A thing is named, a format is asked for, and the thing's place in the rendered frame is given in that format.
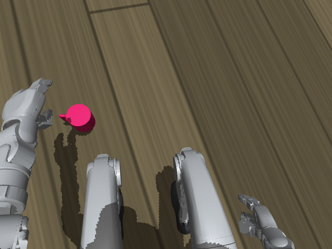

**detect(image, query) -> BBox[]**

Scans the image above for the left robot hand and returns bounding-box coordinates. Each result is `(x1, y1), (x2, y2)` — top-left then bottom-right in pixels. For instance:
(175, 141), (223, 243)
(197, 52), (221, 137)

(2, 78), (53, 130)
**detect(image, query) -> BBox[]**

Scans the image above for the left robot arm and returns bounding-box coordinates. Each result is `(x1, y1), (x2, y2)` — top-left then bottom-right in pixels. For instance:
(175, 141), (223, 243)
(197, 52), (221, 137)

(0, 116), (38, 249)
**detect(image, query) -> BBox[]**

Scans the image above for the right robot arm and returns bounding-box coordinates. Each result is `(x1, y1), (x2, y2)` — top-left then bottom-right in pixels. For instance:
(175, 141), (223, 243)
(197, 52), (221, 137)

(261, 227), (295, 249)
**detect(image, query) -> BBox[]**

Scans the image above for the right robot hand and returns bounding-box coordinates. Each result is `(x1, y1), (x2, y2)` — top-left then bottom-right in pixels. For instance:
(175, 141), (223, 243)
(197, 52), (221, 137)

(238, 194), (278, 241)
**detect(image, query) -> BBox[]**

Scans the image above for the mug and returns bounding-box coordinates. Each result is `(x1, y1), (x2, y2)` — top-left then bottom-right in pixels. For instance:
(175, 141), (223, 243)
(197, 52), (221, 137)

(59, 104), (95, 132)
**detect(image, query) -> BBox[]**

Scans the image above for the right robot foot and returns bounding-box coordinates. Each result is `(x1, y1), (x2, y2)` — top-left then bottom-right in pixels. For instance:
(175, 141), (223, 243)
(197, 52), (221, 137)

(171, 181), (190, 234)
